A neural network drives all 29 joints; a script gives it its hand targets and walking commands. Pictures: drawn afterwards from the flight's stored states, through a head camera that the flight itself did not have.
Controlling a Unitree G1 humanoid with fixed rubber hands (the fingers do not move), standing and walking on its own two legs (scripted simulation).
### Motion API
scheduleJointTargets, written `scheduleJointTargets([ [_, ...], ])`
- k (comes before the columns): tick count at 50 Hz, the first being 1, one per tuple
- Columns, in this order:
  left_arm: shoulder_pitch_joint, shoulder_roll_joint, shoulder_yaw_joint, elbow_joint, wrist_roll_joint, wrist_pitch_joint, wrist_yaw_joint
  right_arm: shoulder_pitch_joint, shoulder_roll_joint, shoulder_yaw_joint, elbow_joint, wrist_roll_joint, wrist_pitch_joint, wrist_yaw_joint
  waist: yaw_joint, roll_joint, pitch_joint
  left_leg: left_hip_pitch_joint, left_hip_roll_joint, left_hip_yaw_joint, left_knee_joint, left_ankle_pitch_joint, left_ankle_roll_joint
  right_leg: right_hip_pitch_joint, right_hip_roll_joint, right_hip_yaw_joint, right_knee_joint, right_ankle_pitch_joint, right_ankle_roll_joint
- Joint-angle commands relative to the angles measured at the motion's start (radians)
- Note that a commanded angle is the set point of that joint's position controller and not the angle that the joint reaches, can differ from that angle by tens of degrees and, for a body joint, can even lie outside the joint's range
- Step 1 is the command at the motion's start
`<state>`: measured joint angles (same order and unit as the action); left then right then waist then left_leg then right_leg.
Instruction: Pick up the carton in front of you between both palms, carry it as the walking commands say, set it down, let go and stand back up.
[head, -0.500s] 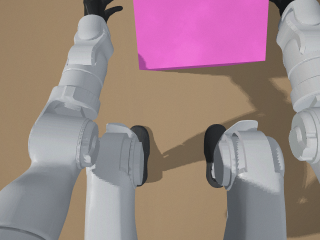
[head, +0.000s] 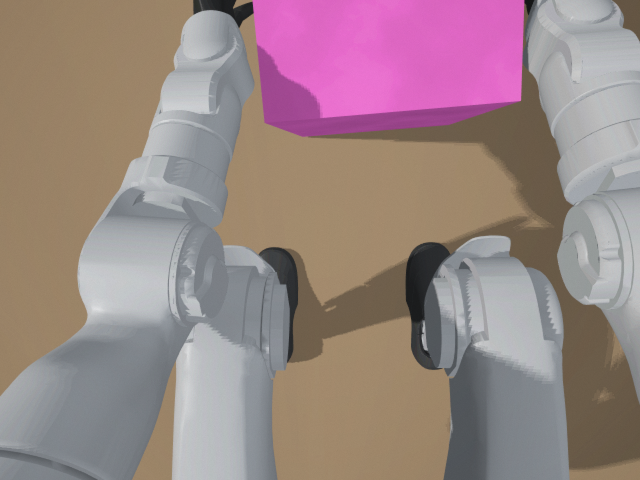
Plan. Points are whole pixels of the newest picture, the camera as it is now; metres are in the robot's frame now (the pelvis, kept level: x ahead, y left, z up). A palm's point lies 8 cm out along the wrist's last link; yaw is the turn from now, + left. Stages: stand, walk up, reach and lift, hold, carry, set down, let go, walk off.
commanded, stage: reach and lift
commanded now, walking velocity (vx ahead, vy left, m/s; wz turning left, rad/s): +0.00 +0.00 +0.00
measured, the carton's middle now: (375, 28) +0.53 -0.05 -0.24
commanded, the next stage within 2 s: none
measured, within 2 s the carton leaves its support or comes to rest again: leaves its support in 0.04 s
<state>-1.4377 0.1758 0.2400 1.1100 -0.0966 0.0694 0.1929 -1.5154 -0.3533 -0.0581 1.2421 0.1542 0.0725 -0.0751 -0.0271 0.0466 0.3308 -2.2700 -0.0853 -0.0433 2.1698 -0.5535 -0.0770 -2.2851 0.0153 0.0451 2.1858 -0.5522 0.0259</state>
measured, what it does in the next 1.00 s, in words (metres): rises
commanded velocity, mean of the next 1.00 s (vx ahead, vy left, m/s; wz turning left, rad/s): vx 0.00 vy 0.00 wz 0.00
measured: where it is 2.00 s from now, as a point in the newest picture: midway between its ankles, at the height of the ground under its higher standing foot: (350, 326)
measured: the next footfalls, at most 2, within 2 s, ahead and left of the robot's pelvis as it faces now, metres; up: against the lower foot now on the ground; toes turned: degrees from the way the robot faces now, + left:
none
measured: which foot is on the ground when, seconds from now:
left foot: down 0.00-1.00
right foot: down 0.00-1.00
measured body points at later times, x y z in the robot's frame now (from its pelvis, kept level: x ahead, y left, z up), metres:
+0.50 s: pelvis +0.00 +0.01 +0.07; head +0.27 -0.03 +0.43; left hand +0.51 +0.10 +0.00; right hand +0.50 -0.20 +0.00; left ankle +0.12 +0.13 -0.34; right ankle +0.11 -0.13 -0.34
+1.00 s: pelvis +0.03 +0.01 +0.20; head +0.23 -0.02 +0.60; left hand +0.49 +0.11 +0.15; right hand +0.47 -0.19 +0.14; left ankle +0.12 +0.13 -0.34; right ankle +0.11 -0.13 -0.34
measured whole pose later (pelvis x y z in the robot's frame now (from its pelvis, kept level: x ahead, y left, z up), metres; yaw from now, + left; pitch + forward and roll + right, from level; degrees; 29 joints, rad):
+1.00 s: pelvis +0.03 +0.01 +0.20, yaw -3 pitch +37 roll +1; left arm -0.77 -0.09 0.43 0.61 0.15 0.32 0.09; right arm -0.80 0.00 -0.35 0.67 -0.16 0.35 -0.03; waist -0.01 0.03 -0.23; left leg -1.67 -0.12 -0.10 1.54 -0.52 -0.06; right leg -1.69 0.10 0.11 1.53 -0.49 0.05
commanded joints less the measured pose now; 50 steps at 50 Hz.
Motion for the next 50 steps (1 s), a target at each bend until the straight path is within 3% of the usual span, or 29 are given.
scheduleJointTargets([
  [1, -0.509, -0.913, -0.246, -0.230, 0.004, 0.026, -0.276, -0.468, 0.927, 0.159, -0.292, 0.003, 0.016, 0.261, -0.028, -0.025, -1.173, 0.513, -0.086, 0.150, -0.108, 0.297, 0.040, 0.531, 0.086, -0.097, -0.172, 0.326, -0.015],
  [7, -0.493, -1.104, -0.367, -0.382, -0.081, 0.074, -0.275, -0.462, 1.071, 0.249, -0.545, 0.034, 0.063, 0.252, -0.068, -0.052, -1.603, 0.625, -0.098, 0.160, -0.108, 0.448, 0.025, 0.812, 0.101, -0.123, -0.164, 0.549, -0.010],
  [10, -0.494, -1.140, -0.431, -0.502, -0.086, 0.103, -0.260, -0.402, 1.142, 0.284, -0.637, 0.019, 0.105, 0.237, -0.078, -0.076, -1.754, 0.655, -0.108, 0.167, -0.145, 0.428, 0.021, 0.910, 0.112, -0.137, -0.194, 0.565, -0.002],
  [12, -0.480, -1.146, -0.449, -0.565, -0.063, 0.128, -0.256, -0.357, 1.187, 0.297, -0.672, 0.002, 0.139, 0.233, -0.064, -0.086, -1.779, 0.672, -0.115, 0.172, -0.181, 0.382, 0.025, 0.910, 0.123, -0.145, -0.229, 0.514, 0.004],
  [14, -0.447, -1.146, -0.436, -0.567, -0.028, 0.155, -0.257, -0.313, 1.227, 0.294, -0.655, -0.017, 0.173, 0.237, -0.040, -0.088, -1.699, 0.650, -0.117, 0.173, -0.230, 0.294, 0.031, 0.855, 0.129, -0.146, -0.274, 0.410, 0.006],
  [18, -0.372, -1.163, -0.304, -0.429, 0.086, 0.209, -0.276, -0.239, 1.283, 0.193, -0.501, -0.101, 0.227, 0.265, 0.004, -0.083, -1.397, 0.549, -0.111, 0.162, -0.337, 0.087, 0.045, 0.686, 0.133, -0.139, -0.386, 0.154, -0.001],
  [21, -0.356, -1.172, -0.228, -0.365, 0.147, 0.228, -0.291, -0.234, 1.288, 0.112, -0.435, -0.166, 0.242, 0.279, 0.010, -0.081, -1.332, 0.549, -0.111, 0.149, -0.401, 0.049, 0.051, 0.670, 0.135, -0.132, -0.449, 0.091, -0.006],
  [29, -0.304, -1.225, -0.189, -0.328, 0.191, 0.240, -0.326, -0.180, 1.308, 0.026, -0.411, -0.246, 0.249, 0.291, -0.018, -0.051, -1.407, 0.651, -0.119, 0.142, -0.539, 0.074, 0.043, 0.799, 0.138, -0.128, -0.577, 0.131, -0.011],
  [39, -0.157, -1.303, -0.334, -0.429, 0.136, 0.257, -0.349, -0.062, 1.404, 0.185, -0.554, -0.182, 0.264, 0.299, -0.009, -0.064, -1.532, 0.857, -0.114, 0.127, -0.668, 0.198, 0.034, 1.031, 0.147, -0.121, -0.695, 0.273, 0.005],
  [50, 0.061, -1.349, -0.433, -0.450, 0.102, 0.250, -0.348, 0.140, 1.449, 0.267, -0.590, -0.163, 0.252, 0.280, -0.002, -0.056, -1.399, 1.064, -0.107, 0.081, -0.851, 0.232, 0.030, 1.220, 0.150, -0.088, -0.868, 0.301, 0.003],
])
